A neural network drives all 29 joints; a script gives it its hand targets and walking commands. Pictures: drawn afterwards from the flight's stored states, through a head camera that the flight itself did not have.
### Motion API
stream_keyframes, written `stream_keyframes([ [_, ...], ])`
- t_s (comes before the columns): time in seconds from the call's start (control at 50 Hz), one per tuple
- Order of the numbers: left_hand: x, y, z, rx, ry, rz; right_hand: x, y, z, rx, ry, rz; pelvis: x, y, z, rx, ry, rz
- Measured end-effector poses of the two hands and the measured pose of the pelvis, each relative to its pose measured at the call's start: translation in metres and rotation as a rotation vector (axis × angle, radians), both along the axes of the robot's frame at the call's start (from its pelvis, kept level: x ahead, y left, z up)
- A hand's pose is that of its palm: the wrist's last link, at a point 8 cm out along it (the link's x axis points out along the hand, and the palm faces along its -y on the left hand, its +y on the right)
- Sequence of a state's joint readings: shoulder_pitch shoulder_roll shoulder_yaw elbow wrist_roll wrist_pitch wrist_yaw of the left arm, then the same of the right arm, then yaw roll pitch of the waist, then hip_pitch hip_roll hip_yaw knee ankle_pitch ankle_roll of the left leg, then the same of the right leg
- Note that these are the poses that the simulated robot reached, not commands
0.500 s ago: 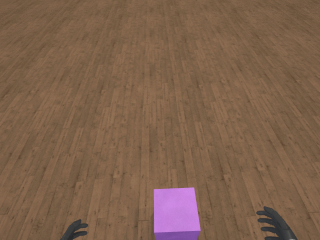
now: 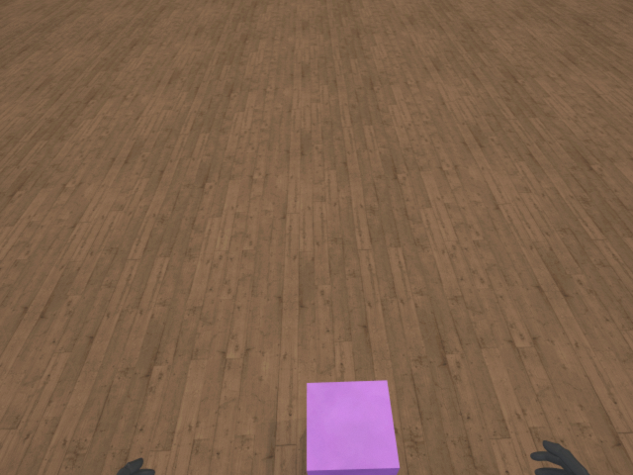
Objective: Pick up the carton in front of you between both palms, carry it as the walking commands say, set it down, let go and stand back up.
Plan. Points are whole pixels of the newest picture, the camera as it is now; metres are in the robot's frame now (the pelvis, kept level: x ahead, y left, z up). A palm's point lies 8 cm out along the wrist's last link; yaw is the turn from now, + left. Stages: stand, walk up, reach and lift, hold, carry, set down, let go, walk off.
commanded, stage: stand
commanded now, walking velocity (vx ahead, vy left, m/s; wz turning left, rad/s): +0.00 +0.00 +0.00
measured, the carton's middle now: (348, 438) +0.37 -0.03 -0.65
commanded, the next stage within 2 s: none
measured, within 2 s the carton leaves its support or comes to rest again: neither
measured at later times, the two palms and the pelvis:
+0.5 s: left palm out of the picture +0.08 +0.30 -0.09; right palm out of the picture +0.09 -0.30 -0.09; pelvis -0.02 +0.00 +0.01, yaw +0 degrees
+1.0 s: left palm out of the picture +0.07 +0.31 -0.10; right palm out of the picture +0.07 -0.31 -0.10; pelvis -0.02 +0.00 +0.01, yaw -1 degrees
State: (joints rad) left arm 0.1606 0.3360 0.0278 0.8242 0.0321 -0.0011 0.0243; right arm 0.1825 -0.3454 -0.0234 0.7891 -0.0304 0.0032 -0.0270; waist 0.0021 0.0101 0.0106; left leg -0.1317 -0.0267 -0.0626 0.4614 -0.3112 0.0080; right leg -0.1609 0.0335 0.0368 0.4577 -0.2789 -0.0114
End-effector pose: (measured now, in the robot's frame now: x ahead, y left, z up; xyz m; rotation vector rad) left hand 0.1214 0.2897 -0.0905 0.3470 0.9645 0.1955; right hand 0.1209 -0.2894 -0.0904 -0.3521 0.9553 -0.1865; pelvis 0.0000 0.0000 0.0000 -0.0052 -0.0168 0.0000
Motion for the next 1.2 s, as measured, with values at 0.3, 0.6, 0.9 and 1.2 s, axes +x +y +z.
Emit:
stream_keyframes([
  [0.3,-0.022,0.009,-0.002,0.007,0.055,0.020,-0.019,-0.007,-0.002,-0.014,0.048,-0.009,-0.009,0.001,0.003,0.002,-0.015,-0.002],
  [0.6,-0.042,0.015,-0.004,0.012,0.105,0.032,-0.038,-0.012,-0.003,-0.019,0.094,-0.024,-0.018,0.001,0.006,0.003,-0.022,-0.006],
  [0.9,-0.050,0.019,-0.005,0.015,0.135,0.035,-0.051,-0.016,-0.005,-0.022,0.129,-0.040,-0.023,0.002,0.007,0.003,-0.025,-0.010],
  [1.2,-0.052,0.022,-0.006,0.019,0.150,0.034,-0.055,-0.017,-0.005,-0.023,0.146,-0.048,-0.024,0.003,0.008,0.004,-0.026,-0.012],
])
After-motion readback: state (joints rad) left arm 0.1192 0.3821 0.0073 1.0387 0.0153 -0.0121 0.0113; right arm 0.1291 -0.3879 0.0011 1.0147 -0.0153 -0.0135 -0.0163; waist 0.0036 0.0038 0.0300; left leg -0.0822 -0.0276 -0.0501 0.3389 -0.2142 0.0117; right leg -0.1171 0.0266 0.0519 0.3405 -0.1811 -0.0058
